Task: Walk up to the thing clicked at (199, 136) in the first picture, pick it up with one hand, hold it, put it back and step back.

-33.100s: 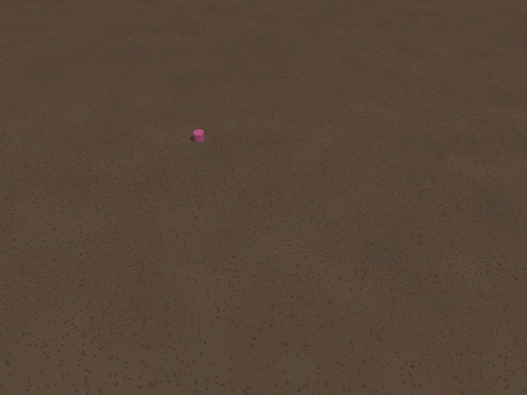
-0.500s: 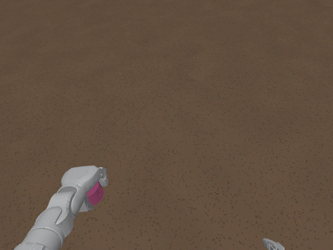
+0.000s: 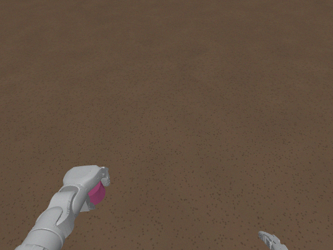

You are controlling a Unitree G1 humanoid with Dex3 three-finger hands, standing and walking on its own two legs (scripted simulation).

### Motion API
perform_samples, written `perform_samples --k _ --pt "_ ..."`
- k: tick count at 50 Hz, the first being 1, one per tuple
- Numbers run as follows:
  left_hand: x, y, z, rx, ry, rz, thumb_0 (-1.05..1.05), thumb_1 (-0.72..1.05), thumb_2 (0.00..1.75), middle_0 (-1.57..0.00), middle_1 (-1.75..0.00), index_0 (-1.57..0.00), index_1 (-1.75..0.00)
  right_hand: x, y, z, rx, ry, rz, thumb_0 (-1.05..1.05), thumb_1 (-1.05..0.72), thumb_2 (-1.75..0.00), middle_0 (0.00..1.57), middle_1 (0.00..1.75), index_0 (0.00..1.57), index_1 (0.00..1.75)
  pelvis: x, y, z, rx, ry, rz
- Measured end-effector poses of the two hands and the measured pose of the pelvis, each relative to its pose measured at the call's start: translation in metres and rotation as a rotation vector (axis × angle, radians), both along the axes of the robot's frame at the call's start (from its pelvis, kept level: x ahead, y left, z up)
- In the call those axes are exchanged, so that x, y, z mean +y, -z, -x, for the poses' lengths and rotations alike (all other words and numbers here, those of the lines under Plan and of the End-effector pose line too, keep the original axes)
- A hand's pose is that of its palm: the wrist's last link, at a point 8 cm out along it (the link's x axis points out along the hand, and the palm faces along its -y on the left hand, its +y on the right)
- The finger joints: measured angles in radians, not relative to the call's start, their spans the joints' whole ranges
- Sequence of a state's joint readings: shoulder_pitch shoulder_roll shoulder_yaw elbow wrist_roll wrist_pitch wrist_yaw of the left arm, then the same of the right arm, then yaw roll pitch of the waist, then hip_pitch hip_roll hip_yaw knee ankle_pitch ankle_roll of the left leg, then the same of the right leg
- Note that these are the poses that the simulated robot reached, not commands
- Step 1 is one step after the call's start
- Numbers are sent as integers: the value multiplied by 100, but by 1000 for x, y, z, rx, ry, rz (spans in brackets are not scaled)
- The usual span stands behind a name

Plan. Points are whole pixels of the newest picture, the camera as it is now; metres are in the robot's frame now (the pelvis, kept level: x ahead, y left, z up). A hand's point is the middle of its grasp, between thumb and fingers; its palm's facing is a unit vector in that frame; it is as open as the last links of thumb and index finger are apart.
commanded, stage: hold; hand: left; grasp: from above
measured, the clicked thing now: (91, 190) +0.31 +0.23 -0.06
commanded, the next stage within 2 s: crouch in 0.34 s
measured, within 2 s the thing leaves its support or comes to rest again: neither
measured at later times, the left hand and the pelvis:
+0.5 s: hand (90, 193) +0.30 +0.22 -0.04, palm faces -0.45 -0.05 -0.89, open 8.8 cm; pelvis +0.00 +0.00 +0.00, yaw +0 degrees
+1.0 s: hand (101, 205) +0.33 +0.24 -0.20, palm faces -0.41 +0.05 -0.91, open 8.7 cm; pelvis -0.04 +0.00 -0.10, yaw +1 degrees
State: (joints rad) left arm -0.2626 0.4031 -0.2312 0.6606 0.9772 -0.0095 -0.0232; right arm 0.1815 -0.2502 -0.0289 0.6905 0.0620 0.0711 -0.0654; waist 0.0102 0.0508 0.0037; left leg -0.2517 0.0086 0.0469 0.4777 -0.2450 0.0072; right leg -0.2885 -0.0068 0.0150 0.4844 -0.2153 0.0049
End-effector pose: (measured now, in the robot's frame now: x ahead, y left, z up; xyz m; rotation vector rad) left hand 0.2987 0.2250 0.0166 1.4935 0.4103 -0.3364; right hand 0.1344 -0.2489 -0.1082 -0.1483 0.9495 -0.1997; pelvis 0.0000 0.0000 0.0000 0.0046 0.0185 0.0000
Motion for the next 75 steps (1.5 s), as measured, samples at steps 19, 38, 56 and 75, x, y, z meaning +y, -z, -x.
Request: perform_samples --k 19,38,56,75 --pt "-4 -1 -4 5 3 0 1 10 67 -55 -80 -67 -79 -6 1 4 16 21 1 1 -91 -89 20 30 20 30 -1 -1 -4 0 2 0" --pt "1 49 4 23 -18 -23 0 12 64 -55 -80 -67 -78 -10 7 17 65 -4 31 0 -90 -89 20 30 20 30 -3 9 8 61 -18 2" --pt "19 224 -51 -55 -3 -107 0 14 60 -53 -82 -67 -79 -31 158 125 314 64 139 0 -90 -89 20 30 20 30 7 158 50 453 -24 40" --pt "37 404 -67 17 -5 -53 0 13 58 -57 -79 -72 -74 -9 299 147 419 -29 108 0 -90 -89 21 30 20 30 8 294 66 633 -33 79"
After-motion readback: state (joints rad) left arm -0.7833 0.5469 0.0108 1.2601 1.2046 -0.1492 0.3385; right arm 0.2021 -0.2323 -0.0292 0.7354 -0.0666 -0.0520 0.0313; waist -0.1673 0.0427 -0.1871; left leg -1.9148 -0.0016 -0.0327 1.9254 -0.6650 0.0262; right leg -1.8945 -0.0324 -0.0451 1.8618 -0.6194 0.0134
